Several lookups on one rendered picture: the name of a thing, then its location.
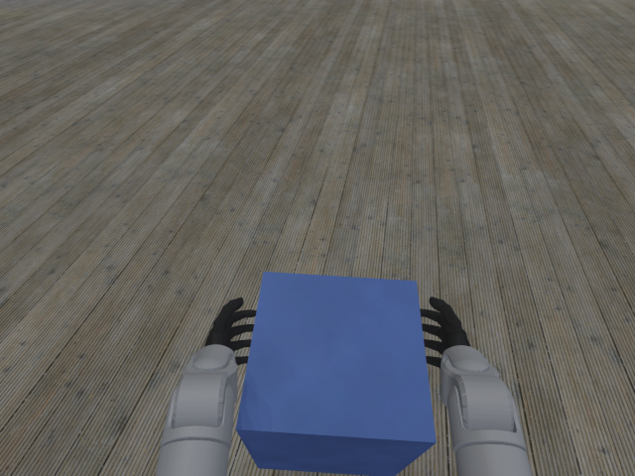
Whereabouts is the right robot hand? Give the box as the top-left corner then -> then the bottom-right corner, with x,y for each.
420,297 -> 470,368

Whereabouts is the carton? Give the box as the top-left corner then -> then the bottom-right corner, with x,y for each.
236,272 -> 437,476

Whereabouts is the left robot hand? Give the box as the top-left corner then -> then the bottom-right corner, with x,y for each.
204,297 -> 256,366

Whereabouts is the right robot forearm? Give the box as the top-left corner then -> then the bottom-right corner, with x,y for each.
441,345 -> 533,476

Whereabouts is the left robot forearm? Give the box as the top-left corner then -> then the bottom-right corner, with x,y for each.
155,344 -> 238,476

